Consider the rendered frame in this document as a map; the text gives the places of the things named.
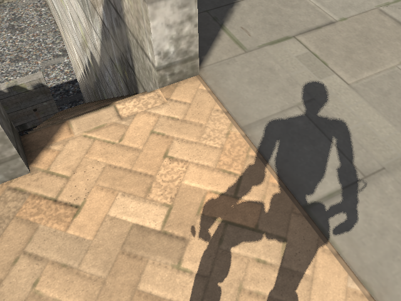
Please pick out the stairs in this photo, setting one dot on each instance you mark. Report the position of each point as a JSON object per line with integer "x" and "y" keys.
{"x": 82, "y": 109}

